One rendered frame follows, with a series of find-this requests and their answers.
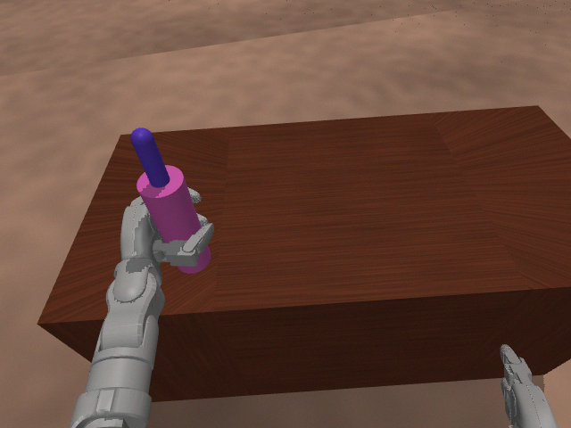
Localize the left robot arm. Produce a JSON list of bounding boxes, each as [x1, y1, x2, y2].
[[69, 258, 165, 428]]

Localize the left robot hand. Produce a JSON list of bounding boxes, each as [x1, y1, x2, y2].
[[120, 187, 214, 268]]

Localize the bottle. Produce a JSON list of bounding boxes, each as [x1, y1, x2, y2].
[[130, 128, 211, 274]]

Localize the right robot hand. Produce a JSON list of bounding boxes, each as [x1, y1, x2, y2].
[[500, 344, 558, 428]]

